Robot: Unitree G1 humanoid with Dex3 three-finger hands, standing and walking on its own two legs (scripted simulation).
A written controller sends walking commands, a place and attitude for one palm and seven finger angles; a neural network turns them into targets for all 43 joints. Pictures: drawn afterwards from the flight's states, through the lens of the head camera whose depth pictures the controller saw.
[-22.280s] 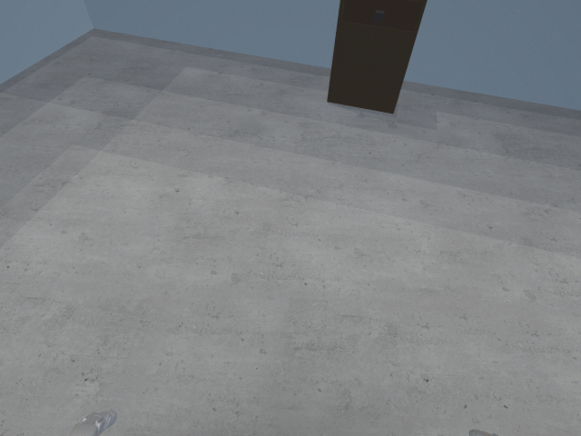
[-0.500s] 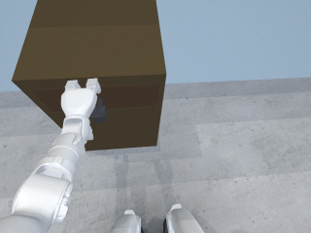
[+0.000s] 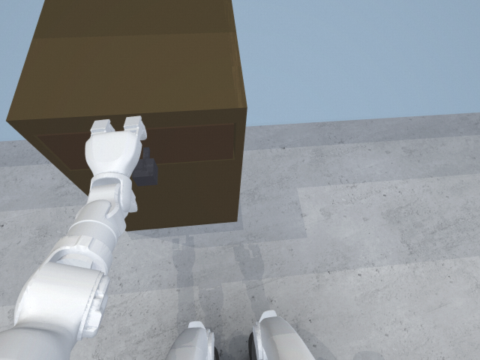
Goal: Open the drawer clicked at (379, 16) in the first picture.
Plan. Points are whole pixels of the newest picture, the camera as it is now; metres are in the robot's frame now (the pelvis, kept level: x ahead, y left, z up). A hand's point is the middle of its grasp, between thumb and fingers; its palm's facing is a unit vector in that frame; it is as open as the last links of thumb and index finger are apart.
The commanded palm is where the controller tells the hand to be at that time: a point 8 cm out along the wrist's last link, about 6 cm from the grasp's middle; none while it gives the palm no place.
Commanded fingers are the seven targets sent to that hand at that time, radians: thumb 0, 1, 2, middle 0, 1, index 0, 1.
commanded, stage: re-aim the fingers above the handle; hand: left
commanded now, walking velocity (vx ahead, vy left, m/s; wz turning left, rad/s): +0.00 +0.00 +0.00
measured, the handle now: (146, 164) +0.51 +0.17 -0.11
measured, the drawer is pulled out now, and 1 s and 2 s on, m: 0.00 0.00 0.00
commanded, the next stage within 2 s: lower the fingers behind the handle in 1.18 s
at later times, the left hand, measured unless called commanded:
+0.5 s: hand (136, 163) +0.47 +0.17 -0.04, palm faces -0.03 -0.03 -1.00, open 13.6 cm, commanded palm +0.45 +0.17 +0.01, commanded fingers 0.00 -0.50 0.30 -0.30 -1.20 -0.30 -1.20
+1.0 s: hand (138, 163) +0.47 +0.17 -0.04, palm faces +0.00 -0.04 -1.00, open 13.8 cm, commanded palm +0.45 +0.17 +0.01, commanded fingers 0.00 -0.50 0.30 -0.30 -1.20 -0.30 -1.20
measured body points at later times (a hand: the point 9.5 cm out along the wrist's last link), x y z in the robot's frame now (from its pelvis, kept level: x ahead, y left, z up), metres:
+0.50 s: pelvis +0.00 +0.00 +0.00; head +0.14 -0.01 +0.43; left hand +0.47 +0.17 +0.01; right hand +0.04 -0.26 -0.14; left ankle -0.01 +0.08 -0.65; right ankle +0.02 -0.10 -0.65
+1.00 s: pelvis +0.00 +0.00 +0.00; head +0.14 +0.00 +0.42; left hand +0.47 +0.17 +0.01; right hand +0.04 -0.26 -0.14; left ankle -0.01 +0.08 -0.65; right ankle +0.02 -0.10 -0.65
